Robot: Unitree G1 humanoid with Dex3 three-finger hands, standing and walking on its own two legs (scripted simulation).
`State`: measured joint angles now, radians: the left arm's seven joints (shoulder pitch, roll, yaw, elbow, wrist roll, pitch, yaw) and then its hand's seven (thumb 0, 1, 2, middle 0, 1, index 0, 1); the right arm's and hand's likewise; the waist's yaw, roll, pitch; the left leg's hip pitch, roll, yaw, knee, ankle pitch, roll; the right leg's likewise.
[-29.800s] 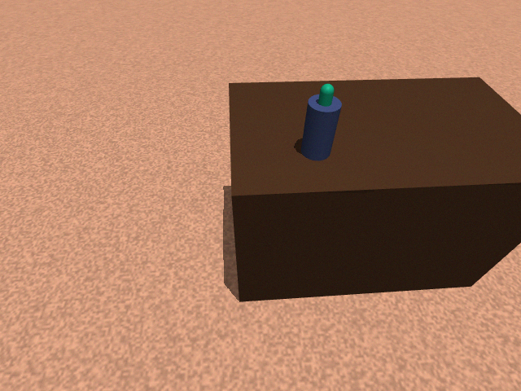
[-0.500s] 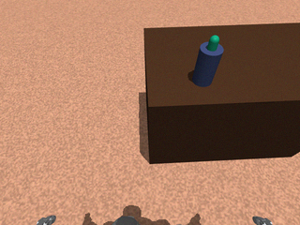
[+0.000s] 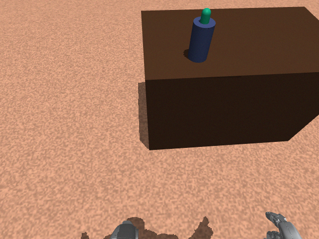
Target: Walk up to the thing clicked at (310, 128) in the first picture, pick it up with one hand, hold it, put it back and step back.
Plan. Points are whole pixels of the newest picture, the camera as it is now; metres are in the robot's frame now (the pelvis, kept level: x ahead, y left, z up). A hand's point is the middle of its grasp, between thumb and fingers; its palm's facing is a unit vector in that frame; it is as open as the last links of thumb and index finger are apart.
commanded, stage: step back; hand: right
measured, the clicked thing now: (201, 35) +0.87 -0.17 +0.01
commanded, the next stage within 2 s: stand in 1.82 s
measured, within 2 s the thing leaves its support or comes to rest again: neither
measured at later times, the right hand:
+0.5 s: hand out of the picture -0.04 -0.28 -0.12, palm faces -0.11 +0.90 -0.42, open 7.4 cm
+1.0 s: hand out of the picture -0.20 -0.32 -0.15, palm faces -0.17 +0.91 -0.37, open 7.4 cm
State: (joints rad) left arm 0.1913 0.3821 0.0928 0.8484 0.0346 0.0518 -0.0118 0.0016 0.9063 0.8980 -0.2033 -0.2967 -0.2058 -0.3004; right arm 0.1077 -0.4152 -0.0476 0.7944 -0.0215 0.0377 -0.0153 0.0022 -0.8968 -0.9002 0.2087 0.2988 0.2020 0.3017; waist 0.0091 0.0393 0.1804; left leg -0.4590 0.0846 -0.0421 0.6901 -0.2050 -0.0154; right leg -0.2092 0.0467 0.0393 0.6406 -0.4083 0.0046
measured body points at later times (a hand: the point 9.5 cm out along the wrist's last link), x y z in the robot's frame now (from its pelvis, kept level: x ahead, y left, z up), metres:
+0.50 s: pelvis -0.16 -0.03 +0.01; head -0.11 -0.01 +0.46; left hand -0.07 +0.30 -0.11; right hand -0.03 -0.33 -0.10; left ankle -0.10 +0.10 -0.71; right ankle -0.19 -0.16 -0.64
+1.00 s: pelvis -0.28 -0.06 +0.01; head -0.26 -0.06 +0.46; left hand -0.26 +0.28 -0.10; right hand -0.19 -0.37 -0.12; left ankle -0.31 +0.07 -0.72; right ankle -0.24 -0.17 -0.71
